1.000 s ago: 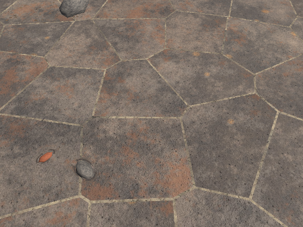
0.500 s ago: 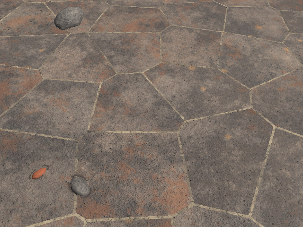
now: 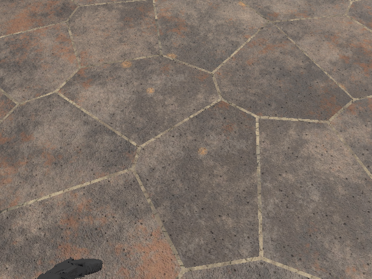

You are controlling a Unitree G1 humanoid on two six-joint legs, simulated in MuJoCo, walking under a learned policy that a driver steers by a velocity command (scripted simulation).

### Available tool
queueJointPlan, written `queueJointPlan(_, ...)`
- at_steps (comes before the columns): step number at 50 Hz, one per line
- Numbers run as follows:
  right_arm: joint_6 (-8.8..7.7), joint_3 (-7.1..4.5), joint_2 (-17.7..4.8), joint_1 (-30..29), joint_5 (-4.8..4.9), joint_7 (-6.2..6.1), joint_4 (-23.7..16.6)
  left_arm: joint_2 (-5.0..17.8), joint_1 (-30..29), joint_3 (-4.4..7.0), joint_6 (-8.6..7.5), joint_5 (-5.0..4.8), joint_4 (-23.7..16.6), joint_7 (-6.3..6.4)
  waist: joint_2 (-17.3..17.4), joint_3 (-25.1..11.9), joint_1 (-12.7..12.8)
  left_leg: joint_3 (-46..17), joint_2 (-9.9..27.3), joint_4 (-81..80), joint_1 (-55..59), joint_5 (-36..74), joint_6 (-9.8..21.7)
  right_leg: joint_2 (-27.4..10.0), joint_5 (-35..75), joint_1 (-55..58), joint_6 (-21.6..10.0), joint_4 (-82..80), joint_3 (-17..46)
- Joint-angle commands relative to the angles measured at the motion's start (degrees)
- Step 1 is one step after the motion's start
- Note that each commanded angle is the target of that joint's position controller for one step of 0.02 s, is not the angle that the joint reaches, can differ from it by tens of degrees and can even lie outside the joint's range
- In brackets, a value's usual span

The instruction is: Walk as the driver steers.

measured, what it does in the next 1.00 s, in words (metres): goes down: right foot 0.13 m lower, then left foot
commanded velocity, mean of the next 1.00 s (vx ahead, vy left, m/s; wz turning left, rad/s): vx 0.49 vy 0.00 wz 0.07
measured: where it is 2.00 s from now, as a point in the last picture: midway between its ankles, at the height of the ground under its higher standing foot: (147, 150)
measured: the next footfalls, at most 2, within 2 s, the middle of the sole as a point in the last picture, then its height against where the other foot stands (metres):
right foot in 0.02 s outside the picture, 0.13 m lower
left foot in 0.44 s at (157, 270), level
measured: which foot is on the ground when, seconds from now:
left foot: down 0.00-0.02, up 0.04-0.42, down 0.44-0.98, up 1.00-1.00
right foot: up 0.00-0.00, down 0.02-0.44, up 0.46-0.96, down 0.98-1.00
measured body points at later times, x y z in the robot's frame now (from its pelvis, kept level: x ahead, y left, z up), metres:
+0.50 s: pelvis +0.34 +0.02 -0.05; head +0.36 +0.04 +0.40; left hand +0.44 +0.29 -0.19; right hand +0.46 -0.26 -0.14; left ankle +0.46 +0.09 -0.77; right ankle +0.16 -0.08 -0.72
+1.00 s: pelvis +0.62 -0.01 -0.04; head +0.65 -0.01 +0.41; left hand +0.83 +0.25 -0.11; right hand +0.66 -0.30 -0.16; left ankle +0.46 +0.09 -0.76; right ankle +0.73 -0.12 -0.77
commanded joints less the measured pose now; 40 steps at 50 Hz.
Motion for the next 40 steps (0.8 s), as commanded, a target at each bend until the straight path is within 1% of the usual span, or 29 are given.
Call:
queueJointPlan(1, -0.54, -1.88, -8.9, -1.5, 0.21, 1.4, -2.5, 10.6, 23.1, 4.41, -0.3, 0.38, 5.8, 2.09, -2.7, -5.2, 14.7, -4.8, 2.5, 43.4, -25.6, 39.3, 2.7, -1.4, 8.9, 35.6, -7.1, -5.5, 2.2)
queueJointPlan(2, -2.44, -0.2, -1.8, 3.6, -2.21, 2.49, -5.5, 15.9, 25.3, 3.94, -0.94, 2.33, 6.8, 3.14, -16.2, -14.1, 8.9, -13.1, -1.5, 65.6, -55.5, -10.3, 1.9, -10.2, 42.9, 63.4, -11.6, 21.1, 13.0)
queueJointPlan(3, -4.51, -0.05, -6.5, 3.7, 0.43, 3.37, -8.5, 15.7, 30.1, 3.86, -0.83, 1.35, 6.2, 3.16, -9.6, -31.2, 11.7, -23.8, -1.8, 66.4, -58.9, -6.9, 1.9, -17.2, 39.7, 72.3, -21.3, 20.5, 26.5)
queueJointPlan(4, -5.79, 0.11, -7.3, -3.5, 3.3, 4.07, -13.6, 16.9, 35.5, 4.64, 0.28, 1.35, 6.3, 3.71, -5.6, -32.5, 13.6, -24.8, -1.6, 57.3, -64.6, 0.6, 2.3, -19.3, -0.9, 70.3, -23.2, 4.9, 36.4)
queueJointPlan(5, -5.75, 0.14, -7.2, -9.8, 3.96, 3.22, -15.1, 15.2, 30.2, 4.34, 0.66, 0.62, 5.7, 4.68, 0.0, -24.5, 10.7, -22.8, 1.1, 52.5, -67.9, 6.5, 2.7, -17.9, -25.5, 60.3, -19.4, -3.2, 40.6)
queueJointPlan(6, -5.2, -0.69, -10.1, -11.6, 2.54, 2.15, -13.8, 10.3, 19.0, 2.54, -0.53, 0.45, 0.9, 4.98, 8.2, -16.8, 8.0, -24.4, 3.1, 44.5, -63.4, 17.3, 3.0, -17.8, -25.9, 44.4, -16.4, -6.4, 38.9)
queueJointPlan(7, -3.53, -1.21, -9.1, -9.7, 0.45, 1.38, -12.9, 10.0, 10.9, 2.19, -1.26, 0.35, -1.4, 5.04, 10.4, -10.1, 3.0, -24.3, 4.3, 39.6, -55.7, 19.3, 0.5, -16.0, -14.7, 27.7, -16.3, -8.0, 35.6)
queueJointPlan(8, -2.42, -1.47, -8.4, -7.4, -1.01, 1.18, -12.5, 10.1, 8.3, 2.12, -1.23, 0.73, -1.9, 5.2, 8.9, -7.8, 0.6, -24.7, 5.6, 33.3, -49.9, 18.7, -1.4, -14.7, -11.3, 18.4, -16.1, -8.4, 32.4)
queueJointPlan(10, -1.98, -1.72, -8.2, -10.2, -1.68, 1.15, -14.6, 9.6, 8.0, 1.89, -1.42, 0.95, -1.9, 6.09, 4.3, -3.3, 0.2, -22.9, 6.9, 19.3, -41.4, 20.1, -2.9, -9.7, -6.8, 4.1, -13.8, -9.7, 23.5)
queueJointPlan(11, -2.32, -1.26, -7.1, -14.3, -1.97, 1.18, -16.1, 10.1, 9.1, 2.08, -1.51, 0.78, -1.7, 6.88, 2.3, -2.8, 1.5, -21.2, 5.6, 11.4, -38.6, 24.7, -2.8, -6.4, -5.3, 1.4, -12.2, -9.6, 19.3)
queueJointPlan(12, -2.59, -0.61, -5.2, -15.8, -2.3, 1.53, -16.1, 9.9, 10.8, 2.13, -1.48, 0.46, -1.0, 7.61, 0.3, -4.3, 2.7, -19.9, 4.2, 4.6, -35.4, 32.3, -2.2, -3.6, -5.5, 2.1, -10.5, -8.9, 14.6)
queueJointPlan(13, -2.79, -0.32, -4.6, -16.8, -1.9, 2.09, -15.7, 9.4, 12.8, 2.03, -1.25, 0.19, 0.0, 8.07, -2.2, -5.7, 4.3, -18.4, 2.4, -0.5, -34.3, 40.0, -1.4, -2.0, -7.0, 5.3, -9.1, -8.4, 12.2)
queueJointPlan(15, -2.89, -0.25, -5.2, -20.0, -0.49, 2.96, -15.8, 8.3, 17.2, 1.78, -1.0, -0.17, 1.5, 7.99, -2.1, -5.4, 7.2, -17.7, 1.1, -6.1, -34.8, 47.1, 0.2, -3.7, -13.0, 10.8, -7.5, -8.2, 12.5)
queueJointPlan(16, -2.81, -0.28, -5.6, -21.9, -0.14, 3.27, -16.5, 8.3, 18.7, 1.7, -0.99, -0.21, 2.1, 7.77, -1.5, -4.3, 8.1, -17.8, 1.0, -7.8, -36.0, 46.5, 1.3, -5.0, -15.9, 13.1, -7.1, -7.8, 13.4)
queueJointPlan(17, -2.89, -0.36, -6.2, -24.0, -0.27, 3.57, -17.3, 8.6, 19.8, 1.73, -1.01, -0.28, 2.6, 7.53, -1.2, -2.9, 8.7, -17.8, 0.9, -9.2, -37.7, 44.6, 2.8, -6.3, -17.6, 15.5, -6.6, -7.4, 14.4)
queueJointPlan(19, -2.91, -0.82, -7.6, -25.3, -0.1, 4.14, -18.5, 9.5, 20.7, 1.92, -0.96, 0.14, 3.4, 7.3, -1.4, -0.9, 8.2, -17.9, 0.3, -10.3, -40.3, 39.8, 5.6, -9.4, -17.0, 20.8, -5.6, -6.3, 15.3)
queueJointPlan(20, -2.82, -1.21, -8.5, -23.7, 0.03, 4.28, -18.5, 10.2, 20.0, 2.05, -0.82, 0.34, 3.5, 7.17, -1.7, -0.5, 6.8, -17.5, -0.4, -10.8, -39.3, 37.2, 7.2, -10.0, -12.3, 22.7, -4.7, -4.4, 14.6)
queueJointPlan(21, -2.7, -2.02, -9.8, -19.1, -0.09, 4.34, -17.5, 10.3, 18.5, 2.0, -0.65, 0.36, 3.2, 7.12, -1.0, -2.5, 4.0, -16.3, -2.1, -11.6, -34.1, 36.0, 8.8, -8.7, -3.0, 23.8, -3.4, 0.8, 12.3)
queueJointPlan(22, -2.62, -3.19, -11.7, -10.5, -0.24, 4.37, -14.8, 8.9, 17.7, 1.51, -0.26, 0.81, 2.8, 7.13, 1.2, -7.5, 0.3, -16.8, -3.1, -12.0, -24.5, 38.0, 10.6, -5.1, 2.7, 22.9, -1.8, 12.2, 8.7)
queueJointPlan(23, -2.57, -4.22, -16.2, -3.5, -0.38, 4.75, -14.2, 6.3, 21.5, 0.53, -0.42, 1.88, 1.8, 7.18, 11.2, -14.4, 0.3, -32.8, 5.7, -13.9, -9.8, 37.7, 16.1, 0.6, -11.0, 12.3, 1.2, 31.2, 4.4)
queueJointPlan(24, -2.22, -4.67, -17.8, 0.1, -0.52, 5.64, -12.8, 2.8, 26.9, -0.38, -1.56, 0.93, 2.0, 6.49, 25.5, -18.4, 2.4, -61.6, 15.1, -26.6, 3.7, 20.6, 24.0, 8.2, -47.4, -6.1, 4.0, 47.6, 4.3)
queueJointPlan(25, -2.26, -3.24, -12.5, -2.4, 0.08, 5.74, -14.0, 8.2, 22.0, 0.31, -2.52, -0.16, 1.6, 6.02, 16.6, -13.7, 1.3, -64.6, 15.1, -29.6, 2.8, 7.6, 21.0, 4.6, -47.8, -13.9, 2.7, 50.8, 10.0)
queueJointPlan(26, -2.15, -2.8, -10.8, -7.0, -0.48, 5.63, -15.5, 9.7, 14.5, 0.69, -3.09, -0.74, -0.4, 5.93, 10.2, -6.9, 0.7, -57.0, 13.2, -29.8, -4.5, 10.4, 18.5, 2.3, -42.0, -15.6, 1.8, 48.8, 9.5)
queueJointPlan(27, -2.0, -2.59, -10.7, -10.0, -1.02, 5.64, -16.5, 8.8, 11.4, 0.48, -3.33, -0.02, -1.2, 6.29, 4.9, -4.3, 1.8, -51.1, 11.0, -29.8, -10.6, 18.1, 17.8, 0.5, -38.6, -13.7, 1.6, 45.2, 8.8)
queueJointPlan(28, -1.93, -2.47, -10.2, -11.6, -1.04, 5.49, -17.1, 8.3, 11.1, 0.72, -3.5, 1.1, -1.3, 6.62, 3.6, -4.0, 3.5, -47.0, 9.2, -29.9, -14.2, 25.5, 17.4, -1.2, -36.4, -11.1, 1.9, 40.2, 8.9)
queueJointPlan(30, -1.94, -2.26, -9.6, -12.2, -0.95, 5.01, -17.6, 8.1, 12.2, 1.04, -2.99, 1.8, -1.0, 6.93, 6.4, -5.6, 5.3, -41.9, 6.4, -31.1, -16.9, 33.9, 16.8, -2.1, -34.2, -6.0, 2.9, 33.6, 8.5)
queueJointPlan(32, -1.97, -2.59, -10.5, -10.6, -0.33, 4.27, -17.4, 7.3, 11.3, 1.02, -2.39, 2.1, -1.4, 7.34, 6.9, -6.0, 5.4, -38.9, 5.8, -31.7, -18.1, 39.4, 17.4, -1.5, -32.0, -5.6, 5.0, 28.3, 7.4)
queueJointPlan(36, -1.04, -3.13, -11.7, -6.8, 0.2, 2.62, -16.4, 5.8, 3.9, 0.66, -2.43, 1.81, -3.9, 7.54, 7.0, -3.9, 3.3, -36.4, 4.3, -32.6, -19.3, 37.6, 16.4, -0.2, -20.5, -7.4, 8.0, 15.4, 7.7)
queueJointPlan(40, -0.15, -3.16, -11.5, -4.4, 0.39, 2.21, -15.3, 5.3, -2.1, 0.23, -3.3, 1.31, -6.2, 6.94, 8.6, -2.5, 1.2, -35.8, 2.4, -31.3, -21.5, 35.4, 14.5, 2.0, -13.5, -3.1, 8.6, 6.2, 7.1)
Keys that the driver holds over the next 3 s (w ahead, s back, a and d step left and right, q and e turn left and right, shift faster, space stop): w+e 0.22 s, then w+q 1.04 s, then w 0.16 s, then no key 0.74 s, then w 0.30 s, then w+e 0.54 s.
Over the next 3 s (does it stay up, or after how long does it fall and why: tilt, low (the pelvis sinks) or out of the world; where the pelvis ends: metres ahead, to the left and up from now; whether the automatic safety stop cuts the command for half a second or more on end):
stays up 1.33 0.19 -0.03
